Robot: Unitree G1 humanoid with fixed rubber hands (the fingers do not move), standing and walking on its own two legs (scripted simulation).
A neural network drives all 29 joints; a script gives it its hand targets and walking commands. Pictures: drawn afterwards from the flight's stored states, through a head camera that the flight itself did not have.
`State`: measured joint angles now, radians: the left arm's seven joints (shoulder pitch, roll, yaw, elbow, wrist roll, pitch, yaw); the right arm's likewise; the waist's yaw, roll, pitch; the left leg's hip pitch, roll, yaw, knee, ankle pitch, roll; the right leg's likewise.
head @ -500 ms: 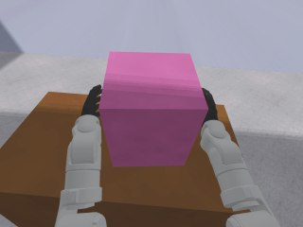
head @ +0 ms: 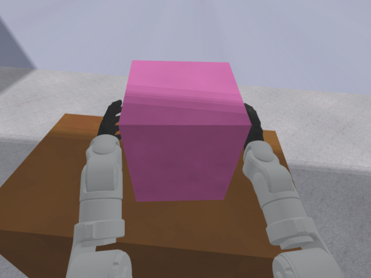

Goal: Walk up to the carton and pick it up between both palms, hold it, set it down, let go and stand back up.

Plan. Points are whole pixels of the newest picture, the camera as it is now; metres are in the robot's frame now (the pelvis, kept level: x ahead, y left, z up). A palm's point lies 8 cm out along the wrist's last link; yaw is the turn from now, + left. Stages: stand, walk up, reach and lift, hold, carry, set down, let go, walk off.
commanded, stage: hold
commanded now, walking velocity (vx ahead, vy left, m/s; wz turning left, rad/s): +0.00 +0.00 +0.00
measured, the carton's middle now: (180, 134) +0.39 +0.01 +0.15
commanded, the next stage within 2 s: none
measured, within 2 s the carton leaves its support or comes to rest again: neither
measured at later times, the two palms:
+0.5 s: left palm (111, 136) +0.36 +0.16 +0.18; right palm (254, 142) +0.35 -0.14 +0.17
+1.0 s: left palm (110, 137) +0.36 +0.16 +0.18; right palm (252, 141) +0.35 -0.14 +0.17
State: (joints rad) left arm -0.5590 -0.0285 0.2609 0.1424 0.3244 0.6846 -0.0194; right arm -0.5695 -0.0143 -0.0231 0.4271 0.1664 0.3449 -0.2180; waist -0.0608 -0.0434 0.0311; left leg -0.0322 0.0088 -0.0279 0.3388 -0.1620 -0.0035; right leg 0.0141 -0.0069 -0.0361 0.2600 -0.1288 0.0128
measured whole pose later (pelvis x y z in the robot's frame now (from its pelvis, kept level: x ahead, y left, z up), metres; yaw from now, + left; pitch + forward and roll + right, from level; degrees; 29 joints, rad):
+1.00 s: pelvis +0.00 +0.00 +0.00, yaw +0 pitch -8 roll -1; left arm -0.55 -0.03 0.24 0.12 0.31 0.69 0.00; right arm -0.56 -0.02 -0.02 0.41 0.18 0.33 -0.22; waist -0.07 -0.04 0.03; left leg -0.04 0.01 -0.03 0.35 -0.17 0.00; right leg 0.01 -0.01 -0.04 0.26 -0.13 0.02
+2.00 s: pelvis +0.00 +0.00 +0.00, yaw +0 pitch -9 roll -1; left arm -0.56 -0.03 0.24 0.13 0.32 0.69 -0.01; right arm -0.56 -0.01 -0.03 0.42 0.16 0.31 -0.21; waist -0.07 -0.05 0.04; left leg -0.04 0.00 -0.03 0.35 -0.16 0.00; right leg 0.02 -0.01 -0.04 0.26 -0.13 0.02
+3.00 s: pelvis +0.00 +0.00 +0.00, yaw +1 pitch -9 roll -1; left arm -0.56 -0.03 0.25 0.12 0.32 0.70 -0.02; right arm -0.56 -0.02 -0.02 0.41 0.17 0.33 -0.22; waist -0.07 -0.03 0.05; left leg -0.03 0.01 -0.04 0.35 -0.17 0.00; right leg 0.02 -0.01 -0.04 0.27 -0.14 0.01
